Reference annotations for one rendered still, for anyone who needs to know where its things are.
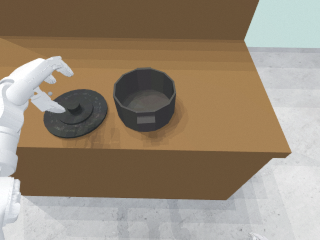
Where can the knob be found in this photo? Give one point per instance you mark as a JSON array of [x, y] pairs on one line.
[[73, 106]]

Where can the pot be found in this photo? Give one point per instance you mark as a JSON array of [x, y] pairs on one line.
[[145, 99]]

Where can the table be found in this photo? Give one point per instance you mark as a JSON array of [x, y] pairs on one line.
[[223, 130]]

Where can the left robot upper arm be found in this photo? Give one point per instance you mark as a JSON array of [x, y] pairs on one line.
[[10, 198]]

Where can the robot left hand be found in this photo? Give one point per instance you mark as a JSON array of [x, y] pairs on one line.
[[39, 70]]

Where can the lid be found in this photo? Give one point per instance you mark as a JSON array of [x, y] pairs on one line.
[[92, 112]]

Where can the left robot forearm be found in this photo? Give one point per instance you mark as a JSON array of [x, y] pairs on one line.
[[14, 100]]

